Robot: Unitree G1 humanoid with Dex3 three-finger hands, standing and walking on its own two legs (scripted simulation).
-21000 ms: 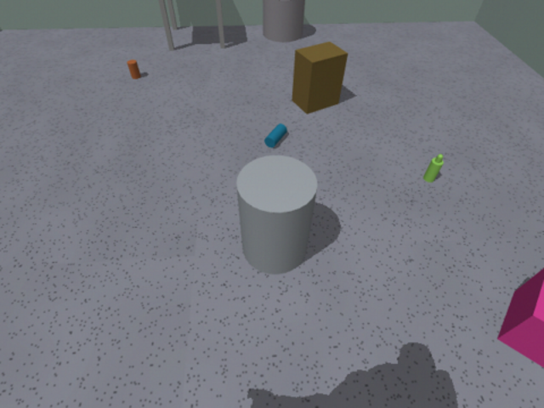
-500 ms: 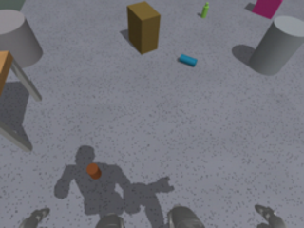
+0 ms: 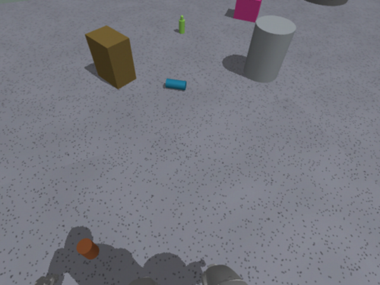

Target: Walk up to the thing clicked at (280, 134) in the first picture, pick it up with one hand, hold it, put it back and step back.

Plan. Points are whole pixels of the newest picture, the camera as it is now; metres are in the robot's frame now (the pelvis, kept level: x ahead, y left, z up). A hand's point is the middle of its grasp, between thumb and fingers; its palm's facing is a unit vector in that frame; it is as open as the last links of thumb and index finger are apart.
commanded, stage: walk up
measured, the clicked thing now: (176, 84) +1.58 +0.04 -0.70
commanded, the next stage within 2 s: stand in 1.10 s
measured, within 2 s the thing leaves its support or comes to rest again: neither
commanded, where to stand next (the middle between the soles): +0.07 +0.01 m, yaw -9 degrees
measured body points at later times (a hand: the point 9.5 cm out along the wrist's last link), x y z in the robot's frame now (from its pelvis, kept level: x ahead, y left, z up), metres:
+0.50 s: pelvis +0.01 -0.02 +0.01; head +0.02 -0.04 +0.46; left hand +0.14 +0.26 -0.10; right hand +0.06 -0.34 -0.11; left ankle +0.04 +0.12 -0.70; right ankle +0.02 -0.14 -0.71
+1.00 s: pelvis +0.02 +0.00 +0.03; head +0.04 -0.01 +0.48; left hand +0.17 +0.28 -0.09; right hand +0.04 -0.33 -0.10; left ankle +0.04 +0.12 -0.71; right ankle +0.02 -0.14 -0.71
